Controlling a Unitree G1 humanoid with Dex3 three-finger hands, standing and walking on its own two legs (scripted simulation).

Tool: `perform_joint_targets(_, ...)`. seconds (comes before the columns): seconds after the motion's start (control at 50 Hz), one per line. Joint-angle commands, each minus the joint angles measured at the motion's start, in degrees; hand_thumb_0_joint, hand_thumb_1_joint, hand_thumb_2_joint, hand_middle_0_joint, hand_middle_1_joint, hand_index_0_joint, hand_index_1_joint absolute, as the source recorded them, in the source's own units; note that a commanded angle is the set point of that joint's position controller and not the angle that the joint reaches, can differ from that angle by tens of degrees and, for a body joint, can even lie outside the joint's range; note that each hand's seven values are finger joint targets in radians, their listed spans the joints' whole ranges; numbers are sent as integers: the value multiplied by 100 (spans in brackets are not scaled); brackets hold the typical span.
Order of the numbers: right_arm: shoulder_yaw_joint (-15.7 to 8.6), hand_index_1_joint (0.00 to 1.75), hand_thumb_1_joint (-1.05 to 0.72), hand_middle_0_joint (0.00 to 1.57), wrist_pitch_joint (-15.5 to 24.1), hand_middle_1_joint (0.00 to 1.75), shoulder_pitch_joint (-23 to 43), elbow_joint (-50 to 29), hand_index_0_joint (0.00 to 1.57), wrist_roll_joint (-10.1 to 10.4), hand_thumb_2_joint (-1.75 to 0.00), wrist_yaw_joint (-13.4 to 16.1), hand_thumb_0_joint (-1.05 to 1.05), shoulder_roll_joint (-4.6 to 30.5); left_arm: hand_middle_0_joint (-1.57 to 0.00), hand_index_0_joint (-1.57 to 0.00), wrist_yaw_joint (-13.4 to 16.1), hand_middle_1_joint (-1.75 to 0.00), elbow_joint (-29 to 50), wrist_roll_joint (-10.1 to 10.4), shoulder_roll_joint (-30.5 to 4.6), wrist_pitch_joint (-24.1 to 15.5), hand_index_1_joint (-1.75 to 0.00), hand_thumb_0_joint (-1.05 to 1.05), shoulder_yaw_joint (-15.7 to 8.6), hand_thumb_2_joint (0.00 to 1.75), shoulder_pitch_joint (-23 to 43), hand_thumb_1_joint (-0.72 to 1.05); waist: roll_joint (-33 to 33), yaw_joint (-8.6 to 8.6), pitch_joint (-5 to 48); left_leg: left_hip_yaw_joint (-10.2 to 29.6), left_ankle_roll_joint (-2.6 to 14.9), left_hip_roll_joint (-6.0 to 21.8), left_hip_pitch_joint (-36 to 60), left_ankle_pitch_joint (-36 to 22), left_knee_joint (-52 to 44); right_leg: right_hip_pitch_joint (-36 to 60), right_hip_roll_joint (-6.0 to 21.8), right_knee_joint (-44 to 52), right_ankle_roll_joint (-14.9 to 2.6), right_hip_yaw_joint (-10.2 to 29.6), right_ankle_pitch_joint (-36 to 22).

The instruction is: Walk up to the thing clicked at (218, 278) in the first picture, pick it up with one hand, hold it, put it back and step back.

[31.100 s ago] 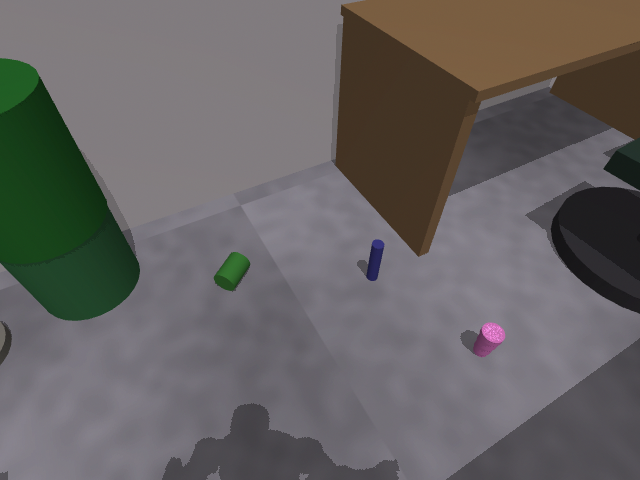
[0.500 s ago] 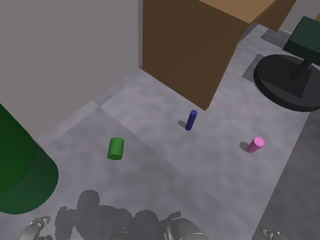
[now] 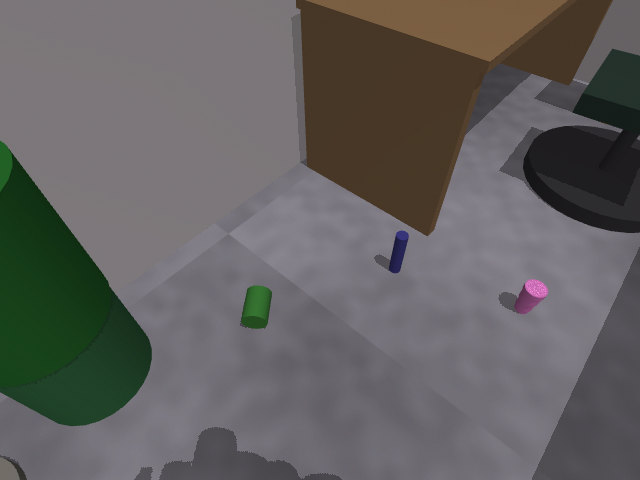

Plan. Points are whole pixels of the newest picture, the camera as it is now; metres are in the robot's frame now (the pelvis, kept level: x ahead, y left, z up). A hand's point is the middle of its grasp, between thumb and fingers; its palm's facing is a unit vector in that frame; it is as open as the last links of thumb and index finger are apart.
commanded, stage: walk up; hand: left
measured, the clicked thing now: (257, 307) +0.76 +0.25 -0.71
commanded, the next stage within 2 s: stand in 0.74 s
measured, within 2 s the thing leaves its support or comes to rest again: neither
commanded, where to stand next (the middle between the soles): +0.38 +0.01 m, yaw +0 degrees
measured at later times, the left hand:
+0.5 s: hand out of the picture +0.11 +0.27 -0.14, palm faces +0.03 -0.94 -0.34, open 7.4 cm
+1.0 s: hand out of the picture +0.08 +0.26 -0.13, palm faces -0.02 -0.94 -0.34, open 7.4 cm
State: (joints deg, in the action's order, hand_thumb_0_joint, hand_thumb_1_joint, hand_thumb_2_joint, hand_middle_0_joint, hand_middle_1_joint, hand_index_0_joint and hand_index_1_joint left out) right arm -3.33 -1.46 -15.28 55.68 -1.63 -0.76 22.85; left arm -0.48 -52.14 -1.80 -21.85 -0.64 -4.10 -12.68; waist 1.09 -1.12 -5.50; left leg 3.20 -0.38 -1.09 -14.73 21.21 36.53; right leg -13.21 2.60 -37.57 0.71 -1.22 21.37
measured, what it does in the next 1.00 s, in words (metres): stands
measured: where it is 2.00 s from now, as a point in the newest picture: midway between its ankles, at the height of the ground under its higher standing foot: outside the picture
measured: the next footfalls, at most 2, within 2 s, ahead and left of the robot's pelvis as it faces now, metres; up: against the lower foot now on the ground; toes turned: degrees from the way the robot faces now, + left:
left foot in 2.00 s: +0.16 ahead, +0.16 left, +0.00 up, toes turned +3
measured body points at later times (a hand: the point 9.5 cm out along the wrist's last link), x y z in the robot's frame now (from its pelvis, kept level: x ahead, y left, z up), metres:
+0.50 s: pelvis +0.01 +0.01 +0.01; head +0.02 +0.02 +0.46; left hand +0.10 +0.32 -0.11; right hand +0.11 -0.28 -0.11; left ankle +0.01 +0.13 -0.72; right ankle +0.00 -0.12 -0.72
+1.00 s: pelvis +0.00 +0.01 +0.03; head +0.01 +0.01 +0.47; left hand +0.08 +0.31 -0.11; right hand +0.10 -0.29 -0.10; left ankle +0.01 +0.13 -0.72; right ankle +0.00 -0.12 -0.72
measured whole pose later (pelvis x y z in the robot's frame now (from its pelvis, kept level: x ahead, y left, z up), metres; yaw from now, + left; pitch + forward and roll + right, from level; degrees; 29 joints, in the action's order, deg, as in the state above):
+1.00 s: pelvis +0.00 +0.01 +0.03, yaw +0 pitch -3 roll +0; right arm -0.6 0.6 -3.5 63.4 -0.3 -0.4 19.2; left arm -0.3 -65.4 -0.4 -20.1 -1.0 0.0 -5.4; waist -0.1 -0.5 -4.3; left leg 2.7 -0.1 -0.9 -6.4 9.6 19.0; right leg -5.0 1.3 -18.7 1.1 -0.3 10.8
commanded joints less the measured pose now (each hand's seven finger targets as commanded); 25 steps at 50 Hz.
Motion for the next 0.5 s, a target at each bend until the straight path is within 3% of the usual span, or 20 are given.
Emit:
perform_joint_targets(0.0,-360,30,-90,20,396,30,205,-464,20,-34,-90,101,0,1436,-20,-20,66,-30,467,192,-837,-65,-30,0,-117,90,528,90,721,149,585,2301,811,1410,694,-42,-2015,-902,-250,-425,-141,118,180)
perform_joint_targets(0.02,-424,30,-90,20,393,30,260,-515,20,-20,-90,75,0,1728,-20,-20,125,-30,385,159,-1207,-38,-30,0,-255,90,614,90,726,221,398,2710,1407,1880,5,415,-2136,-547,-194,-924,-188,288,1198)
perform_joint_targets(0.04,-372,30,-90,20,416,30,372,-519,20,-30,-90,65,0,1536,-20,-20,112,-30,355,175,-1192,-47,-30,0,-219,90,490,90,556,108,321,2413,1458,1794,151,54,-2038,-636,-123,-1028,-195,418,1271)
perform_joint_targets(0.08,-265,30,-90,20,437,30,531,-559,20,-42,-90,95,0,1275,-20,-20,90,-30,277,193,-1047,-102,-30,0,-181,90,429,90,714,44,226,1797,1160,1482,302,-924,-1803,-708,-40,-531,-231,382,1010)
perform_joint_targets(0.12,-218,30,-90,20,384,30,788,-518,20,40,-90,75,0,1196,-20,-20,90,-30,35,177,-984,-199,-30,0,-156,90,110,90,892,-133,417,1117,783,1126,109,-1679,-1337,233,-132,994,-203,101,-85)
perform_joint_targets(0.14,-161,30,-90,20,335,30,871,-530,20,83,-90,71,0,1048,-20,-20,113,-30,-87,151,-964,-228,-30,0,-173,90,16,90,748,-211,535,857,554,968,-67,-1952,-1038,733,-148,1463,-212,171,-733)
perform_joint_targets(0.16,-109,30,-90,20,309,30,805,-548,20,142,-90,80,0,907,-20,-20,145,-30,-142,99,-1159,-262,-30,0,-229,90,-54,90,369,-217,705,672,331,758,-463,-1978,-629,1351,87,1586,-318,672,-1150)
perform_joint_targets(0.18,-79,30,-90,20,291,30,785,-591,20,185,-90,76,0,766,-20,-20,175,-30,-136,48,-1462,-301,-30,0,-277,90,-45,90,-232,-156,679,385,116,306,-983,-1173,-157,1437,761,1891,-603,1695,-1016)
perform_joint_targets(0.2,-100,30,-90,20,247,30,667,-499,20,165,-90,104,0,759,-20,-20,146,-30,-99,57,-1698,-296,-30,0,-282,90,256,90,-493,-5,545,176,106,32,-610,295,26,716,1460,2024,-1101,2156,-485)
perform_joint_targets(0.22,-139,30,-90,20,247,30,507,-350,20,100,-90,107,0,813,-20,-20,125,-30,43,43,-1648,-298,-30,0,-236,90,688,90,-505,150,348,131,84,197,-203,519,97,155,1600,1885,-1270,2207,-469)
perform_joint_targets(0.24,-128,30,-90,20,267,30,496,-297,20,97,-90,94,0,816,-20,-20,121,-30,79,73,-1488,-299,-30,0,-195,90,844,90,-447,196,299,174,113,220,-88,272,-233,70,1403,1782,-1153,1833,-731)
perform_joint_targets(0.28,-111,30,-90,20,329,30,458,-154,20,81,-90,75,0,802,-20,-20,124,-30,23,105,-1318,-284,-30,0,-135,90,1016,90,-553,248,344,349,198,362,354,-1152,-996,-25,873,1527,-670,1108,-1307)
perform_joint_targets(0.3,-128,30,-90,20,369,30,590,-149,20,47,-90,66,0,886,-20,-20,104,-30,-28,124,-1191,-263,-30,0,-86,90,926,90,-429,177,432,617,295,555,598,-1539,-1191,-140,570,1408,-449,804,-1412)
perform_joint_targets(0.32,-121,30,-90,20,388,30,805,-183,20,54,-90,49,0,983,-20,-20,89,-30,-92,158,-1150,-249,-30,0,-83,90,882,90,-304,60,375,798,392,686,319,-1481,-1243,44,283,1419,-292,579,-1044)
perform_joint_targets(0.38,-90,30,-90,20,414,30,915,-85,20,82,-90,65,0,969,-20,-20,102,-30,-255,165,-1131,-255,-30,0,-89,90,891,90,-121,42,647,681,379,733,275,-2215,-1307,775,285,1301,-290,486,-1612)
perform_joint_targets(0.42,-83,30,-90,20,406,30,1042,-50,20,92,-90,88,0,962,-20,-20,114,-30,-328,195,-1138,-256,-30,0,-64,90,797,90,149,-6,766,604,336,708,392,-2437,-1320,892,332,1328,-300,471,-1914)
perform_joint_targets(0.48,-80,30,-90,20,385,30,1123,22,20,90,-90,99,0,926,-20,-20,117,-30,-415,194,-1111,-233,-30,0,-30,90,881,90,198,4,858,609,320,735,489,-2373,-1453,969,322,1397,-289,420,-1856)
